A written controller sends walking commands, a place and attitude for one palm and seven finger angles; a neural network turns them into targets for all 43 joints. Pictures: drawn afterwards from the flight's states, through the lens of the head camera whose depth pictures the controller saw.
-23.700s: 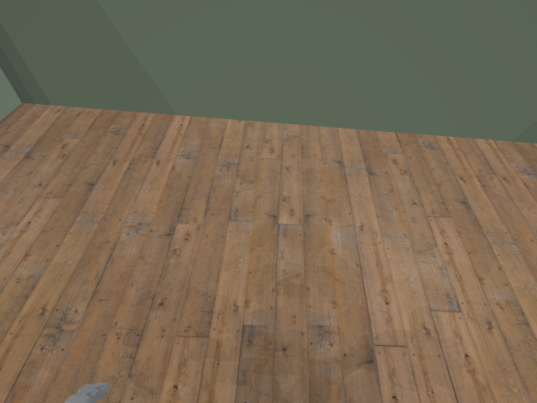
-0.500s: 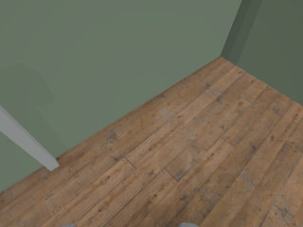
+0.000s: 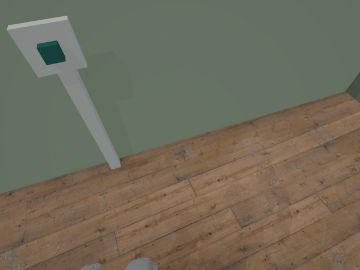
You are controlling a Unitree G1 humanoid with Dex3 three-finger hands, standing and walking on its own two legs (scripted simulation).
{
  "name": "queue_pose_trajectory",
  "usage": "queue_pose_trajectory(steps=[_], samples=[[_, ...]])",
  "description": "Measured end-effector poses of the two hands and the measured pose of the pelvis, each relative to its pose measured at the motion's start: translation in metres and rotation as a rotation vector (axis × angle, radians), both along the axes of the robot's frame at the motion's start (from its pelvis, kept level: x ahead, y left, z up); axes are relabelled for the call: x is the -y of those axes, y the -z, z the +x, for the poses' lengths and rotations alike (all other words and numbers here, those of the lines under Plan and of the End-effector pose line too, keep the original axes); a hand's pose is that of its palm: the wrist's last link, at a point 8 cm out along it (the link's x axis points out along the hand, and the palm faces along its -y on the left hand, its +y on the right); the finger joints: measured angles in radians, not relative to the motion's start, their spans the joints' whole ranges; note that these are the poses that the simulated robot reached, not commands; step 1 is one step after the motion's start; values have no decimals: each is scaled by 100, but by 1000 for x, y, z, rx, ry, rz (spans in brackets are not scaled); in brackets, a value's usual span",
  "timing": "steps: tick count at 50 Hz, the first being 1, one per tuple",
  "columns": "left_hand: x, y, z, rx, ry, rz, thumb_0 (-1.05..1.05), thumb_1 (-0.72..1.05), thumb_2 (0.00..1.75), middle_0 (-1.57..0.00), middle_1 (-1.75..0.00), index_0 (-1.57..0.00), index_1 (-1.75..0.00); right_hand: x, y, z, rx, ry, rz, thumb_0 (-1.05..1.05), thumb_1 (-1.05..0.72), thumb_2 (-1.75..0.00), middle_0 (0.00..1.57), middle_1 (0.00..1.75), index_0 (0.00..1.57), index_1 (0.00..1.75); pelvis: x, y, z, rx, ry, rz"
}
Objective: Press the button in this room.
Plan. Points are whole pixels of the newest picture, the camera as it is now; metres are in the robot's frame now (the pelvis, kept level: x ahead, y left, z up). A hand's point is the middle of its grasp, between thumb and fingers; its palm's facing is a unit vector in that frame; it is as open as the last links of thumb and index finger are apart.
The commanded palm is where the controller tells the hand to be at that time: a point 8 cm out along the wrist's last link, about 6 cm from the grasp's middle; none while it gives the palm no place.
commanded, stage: turn to face it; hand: left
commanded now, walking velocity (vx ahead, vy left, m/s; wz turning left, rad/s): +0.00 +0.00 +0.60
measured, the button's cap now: (51, 52) +0.72 +0.45 +0.08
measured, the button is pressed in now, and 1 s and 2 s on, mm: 0 0 0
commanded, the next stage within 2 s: take the last steps up to it in 0.66 s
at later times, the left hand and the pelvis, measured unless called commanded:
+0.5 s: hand out of the picture +0.03 +0.27 -0.16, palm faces +0.26 -0.93 -0.25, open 7.4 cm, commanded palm none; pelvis +0.00 +0.03 +0.00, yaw +14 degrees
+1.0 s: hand out of the picture -0.06 +0.17 -0.15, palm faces +0.45 -0.86 -0.24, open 7.3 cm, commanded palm none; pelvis +0.01 +0.00 +0.01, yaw +24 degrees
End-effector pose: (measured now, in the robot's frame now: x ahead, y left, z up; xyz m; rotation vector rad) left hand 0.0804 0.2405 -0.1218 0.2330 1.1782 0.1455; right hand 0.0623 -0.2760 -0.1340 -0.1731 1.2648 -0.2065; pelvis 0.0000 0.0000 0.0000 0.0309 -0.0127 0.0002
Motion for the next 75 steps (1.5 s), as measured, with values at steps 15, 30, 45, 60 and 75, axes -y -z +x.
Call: queue_pose_trajectory(steps=[15,30,45,60,75], samples=[[-87,21,-97,-143,-263,-14,1,91,90,-20,-30,-20,-30,-88,-30,77,114,-270,-51,1,-90,-90,20,30,21,30,-46,-3,-6,-11,-163,-75],[-42,1,-48,33,-281,8,0,91,90,-20,-30,-20,-30,-67,10,38,-23,-267,46,1,-90,-90,20,30,21,30,-14,3,-1,-19,-276,-21],[19,-11,-119,-30,-450,1,0,92,90,-21,-30,-20,-30,-34,15,52,-125,-372,50,1,-91,-90,20,30,20,30,14,-7,6,-7,-402,3],[33,29,-228,-401,-581,-210,0,91,90,-20,-30,-20,-30,-137,-7,125,86,-475,41,1,-91,-90,20,30,20,30,-45,3,33,3,-388,-40],[-66,26,14,-106,-406,-105,0,92,90,-20,-30,-19,-30,-111,1,66,-292,-271,9,0,-92,-90,20,30,20,30,-64,3,134,-17,-369,-30]])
